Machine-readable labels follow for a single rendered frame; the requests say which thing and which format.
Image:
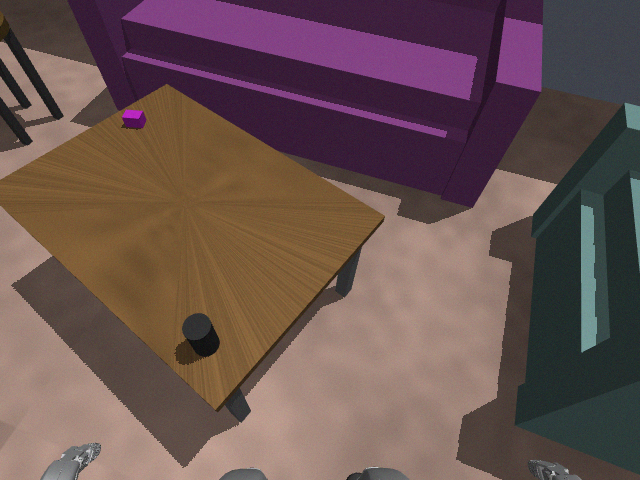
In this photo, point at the stool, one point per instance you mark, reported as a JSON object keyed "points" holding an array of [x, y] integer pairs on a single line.
{"points": [[7, 34]]}

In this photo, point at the armchair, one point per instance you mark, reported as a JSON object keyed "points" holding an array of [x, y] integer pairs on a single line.
{"points": [[582, 385]]}

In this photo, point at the sofa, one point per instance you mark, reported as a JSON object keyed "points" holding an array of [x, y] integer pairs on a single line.
{"points": [[427, 94]]}

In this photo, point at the left robot hand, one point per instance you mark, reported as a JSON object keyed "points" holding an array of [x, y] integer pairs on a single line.
{"points": [[72, 462]]}

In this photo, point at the coffee table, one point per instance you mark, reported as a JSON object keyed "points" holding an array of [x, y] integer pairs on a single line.
{"points": [[191, 214]]}

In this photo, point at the right robot hand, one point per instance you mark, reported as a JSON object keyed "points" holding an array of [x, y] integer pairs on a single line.
{"points": [[548, 471]]}

